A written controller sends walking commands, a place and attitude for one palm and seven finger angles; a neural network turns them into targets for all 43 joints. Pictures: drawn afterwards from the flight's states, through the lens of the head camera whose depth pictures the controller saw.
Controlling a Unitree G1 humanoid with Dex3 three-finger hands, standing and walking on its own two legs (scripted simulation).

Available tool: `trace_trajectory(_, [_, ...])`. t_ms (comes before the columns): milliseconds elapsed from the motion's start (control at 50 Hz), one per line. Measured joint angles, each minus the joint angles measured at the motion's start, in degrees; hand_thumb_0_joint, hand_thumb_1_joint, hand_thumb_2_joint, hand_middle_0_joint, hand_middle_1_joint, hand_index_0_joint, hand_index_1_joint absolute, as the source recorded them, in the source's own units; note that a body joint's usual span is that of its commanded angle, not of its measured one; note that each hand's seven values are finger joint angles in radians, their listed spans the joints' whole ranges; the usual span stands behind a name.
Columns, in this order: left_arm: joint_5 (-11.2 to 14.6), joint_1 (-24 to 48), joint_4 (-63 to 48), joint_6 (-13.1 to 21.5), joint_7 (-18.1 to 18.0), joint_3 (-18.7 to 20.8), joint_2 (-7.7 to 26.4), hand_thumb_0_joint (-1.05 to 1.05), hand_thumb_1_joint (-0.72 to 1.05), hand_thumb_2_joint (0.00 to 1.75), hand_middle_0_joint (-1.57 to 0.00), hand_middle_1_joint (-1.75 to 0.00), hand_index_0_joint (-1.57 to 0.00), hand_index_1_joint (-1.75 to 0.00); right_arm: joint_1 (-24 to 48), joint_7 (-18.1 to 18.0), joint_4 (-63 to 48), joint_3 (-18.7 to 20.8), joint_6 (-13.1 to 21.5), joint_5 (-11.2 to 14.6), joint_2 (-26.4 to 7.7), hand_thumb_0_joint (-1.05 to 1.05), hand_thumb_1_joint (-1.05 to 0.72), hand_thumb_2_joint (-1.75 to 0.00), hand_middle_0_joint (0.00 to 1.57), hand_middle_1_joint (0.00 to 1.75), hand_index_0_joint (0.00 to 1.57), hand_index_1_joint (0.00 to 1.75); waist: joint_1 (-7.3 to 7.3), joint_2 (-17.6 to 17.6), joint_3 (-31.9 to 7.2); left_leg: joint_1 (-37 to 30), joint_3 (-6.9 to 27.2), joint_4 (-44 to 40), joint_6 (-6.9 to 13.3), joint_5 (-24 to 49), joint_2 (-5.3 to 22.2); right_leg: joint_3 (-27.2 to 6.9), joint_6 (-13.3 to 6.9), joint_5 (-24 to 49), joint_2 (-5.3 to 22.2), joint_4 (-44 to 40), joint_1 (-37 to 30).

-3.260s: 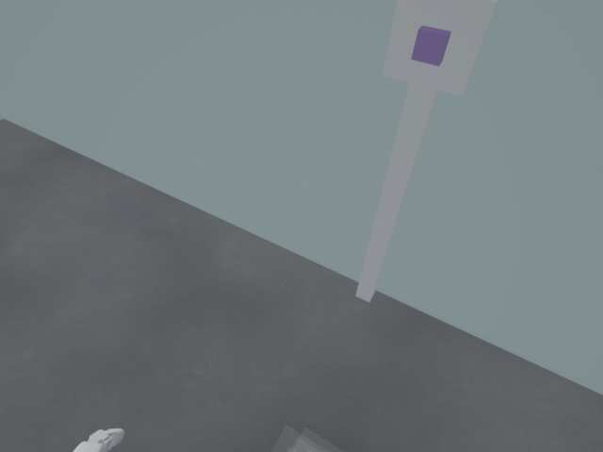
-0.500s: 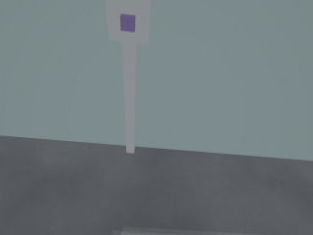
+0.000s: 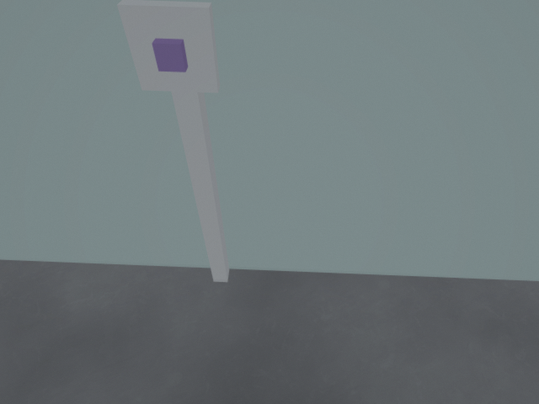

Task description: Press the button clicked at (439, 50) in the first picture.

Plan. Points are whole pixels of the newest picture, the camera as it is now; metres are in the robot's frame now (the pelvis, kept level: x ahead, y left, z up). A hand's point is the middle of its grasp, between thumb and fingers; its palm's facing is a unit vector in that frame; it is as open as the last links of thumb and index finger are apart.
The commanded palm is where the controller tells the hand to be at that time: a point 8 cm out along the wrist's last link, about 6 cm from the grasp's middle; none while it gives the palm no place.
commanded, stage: take the last steps up to it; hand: left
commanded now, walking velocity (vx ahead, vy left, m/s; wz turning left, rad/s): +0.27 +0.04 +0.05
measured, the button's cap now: (171, 54) +0.69 +0.22 +0.20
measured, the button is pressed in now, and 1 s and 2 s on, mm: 0 0 0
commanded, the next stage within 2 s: come to a stop and stand still in 0.24 s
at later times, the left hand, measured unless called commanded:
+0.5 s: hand out of the picture +0.14 +0.24 -0.19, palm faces +0.07 -0.99 -0.15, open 7.4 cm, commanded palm none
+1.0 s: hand (171, 370) +0.21 +0.18 -0.15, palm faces +0.00 -0.96 -0.28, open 7.3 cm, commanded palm none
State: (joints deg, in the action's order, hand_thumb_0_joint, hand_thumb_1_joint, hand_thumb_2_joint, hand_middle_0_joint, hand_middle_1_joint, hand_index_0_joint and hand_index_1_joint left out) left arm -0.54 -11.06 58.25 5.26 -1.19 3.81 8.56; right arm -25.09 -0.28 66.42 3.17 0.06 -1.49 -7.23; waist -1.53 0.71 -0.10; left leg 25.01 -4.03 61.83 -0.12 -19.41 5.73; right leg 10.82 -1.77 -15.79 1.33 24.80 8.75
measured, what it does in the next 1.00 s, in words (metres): walks ahead: left foot, then right foot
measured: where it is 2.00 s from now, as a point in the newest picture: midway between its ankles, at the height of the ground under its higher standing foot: outside the picture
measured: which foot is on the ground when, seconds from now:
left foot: up 0.00-0.26, down 0.28-0.86, up 0.88-1.00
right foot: down 0.00-0.30, up 0.32-0.84, down 0.86-1.00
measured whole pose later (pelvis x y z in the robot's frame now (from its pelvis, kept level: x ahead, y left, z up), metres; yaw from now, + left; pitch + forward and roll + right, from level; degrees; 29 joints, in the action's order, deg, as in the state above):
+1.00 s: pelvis +0.15 +0.00 +0.00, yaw -2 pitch +0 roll +2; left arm -1.4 -12.4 57.7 -0.2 -2.1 1.7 7.7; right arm -14.9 -0.5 60.7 4.3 -4.1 -1.1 -10.8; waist -1.0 3.6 1.4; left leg 24.0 -2.7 50.0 -2.1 -23.9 1.5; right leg 3.4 -0.8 -17.0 3.2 30.1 12.8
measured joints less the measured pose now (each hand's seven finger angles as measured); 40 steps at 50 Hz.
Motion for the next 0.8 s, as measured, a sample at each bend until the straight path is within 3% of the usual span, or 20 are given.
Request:
trace_trajectory(120, [-0.9,-6.4,3.9,-0.6,0.0,-1.3,0.5,-0.03,0.94,0.9,-0.2,-0.3,-0.2,-0.29,9.7,0.6,-6.0,1.2,0.2,-0.1,-2.8,0.01,-0.91,-0.9,0.19,0.3,0.19,0.3,0.78,1.4,-0.4,7.3,-1.1,-7.0,-1.5,7.2,1.9,0.5,0.9,-1.0,-0.9,-4.9,-6.1])
trace_trajectory(260, [-1.3,-12.9,7.7,-1.7,0.3,-2.0,0.0,-0.01,0.92,0.9,-0.2,-0.3,-0.2,-0.29,17.0,1.8,-9.7,0.3,1.0,0.1,-2.8,0.01,-0.91,-0.9,0.19,0.3,0.19,0.3,3.85,-0.7,1.7,2.9,-3.0,-23.0,0.1,8.2,0.3,0.5,4.0,-7.1,0.7,-2.8,-10.8])
trace_trajectory(300, [-1.1,-14.2,8.5,-2.3,0.3,-2.0,0.0,0.0,0.91,0.9,-0.2,-0.3,-0.2,-0.29,18.0,1.5,-10.2,-0.2,2.1,-0.2,-2.5,0.01,-0.91,-0.9,0.19,0.3,0.19,0.3,4.14,-2.3,2.7,0.0,-4.0,-25.8,1.7,9.1,-1.5,-0.2,4.5,-11.0,3.0,4.9,-9.1])
trace_trajectory(360, [-0.4,-13.5,8.9,-3.8,0.5,-2.1,0.0,0.0,0.91,0.9,-0.2,-0.3,-0.2,-0.29,18.5,0.6,-10.4,-1.1,3.1,0.0,-1.8,0.0,-0.91,-0.9,0.19,0.3,0.19,0.3,4.64,-3.0,4.2,-1.7,-5.5,-23.5,4.4,5.4,-1.9,-5.2,2.5,-15.3,2.8,30.6,1.2])
trace_trajectory(380, [-0.4,-13.0,8.8,-4.0,0.5,-2.1,0.0,0.0,0.91,0.9,-0.2,-0.3,-0.2,-0.29,18.1,0.2,-10.1,-1.3,3.1,0.2,-1.5,0.0,-0.91,-0.9,0.19,0.3,0.2,0.3,4.52,-2.9,4.3,-3.1,-5.9,-24.6,4.5,5.1,-2.0,-5.9,2.2,-14.4,2.6,36.6,4.5])
trace_trajectory(420, [-0.4,-11.1,8.3,-4.4,0.3,-1.9,0.3,0.01,0.91,0.9,-0.2,-0.3,-0.2,-0.29,17.1,-0.6,-9.3,-1.8,3.0,0.3,-0.7,0.0,-0.91,-0.9,0.2,0.3,0.2,0.3,4.01,-2.9,4.4,-6.1,-6.4,-28.4,4.5,6.1,-2.8,-6.4,2.8,-10.9,2.7,40.8,9.4])
trace_trajectory(500, [-0.3,-6.9,5.3,-5.5,-0.4,-1.3,1.0,0.0,0.91,0.9,-0.2,-0.3,-0.2,-0.29,16.1,-2.5,-7.9,-1.4,2.6,1.2,-0.9,-0.02,-0.95,-0.89,0.2,0.3,0.2,0.3,3.24,-3.5,4.6,-10.1,-7.0,-35.1,4.9,8.7,-4.4,-8.4,4.2,-5.6,3.0,35.9,15.4])
trace_trajectory(620, [-1.1,-2.2,0.8,-8.3,-0.5,0.6,3.1,0.0,0.91,0.9,-0.2,-0.3,-0.2,-0.29,14.3,-2.9,-6.3,-1.2,0.1,0.9,-0.2,-0.01,-0.94,-0.89,0.2,0.3,0.2,0.3,2.3,-4.3,4.0,-10.6,-6.9,-36.0,4.4,8.7,-3.7,-11.0,5.0,-3.3,1.0,41.4,21.2])
trace_trajectory(700, [-1.0,-0.3,-0.7,-9.0,-0.4,1.0,3.7,0.0,0.91,0.9,-0.2,-0.3,-0.2,-0.29,13.3,-2.7,-6.1,-0.6,-0.5,0.5,0.1,0.0,-0.92,-0.89,0.2,0.3,0.2,0.3,1.32,-3.6,3.8,-9.6,-6.5,-35.0,3.6,8.5,-2.7,-11.2,5.1,-4.4,0.8,39.2,19.7])
trace_trajectory(800, [-0.7,1.0,-1.4,-8.6,-0.4,0.0,2.5,0.0,0.91,0.9,-0.2,-0.3,-0.2,-0.29,12.7,-1.9,-6.3,0.4,-1.1,0.0,-1.0,0.01,-0.92,-0.89,0.2,0.3,0.2,0.3,0.11,-1.0,3.9,-7.6,-6.5,-32.9,2.3,8.4,-1.5,-9.2,4.2,-8.0,1.9,23.8,12.2])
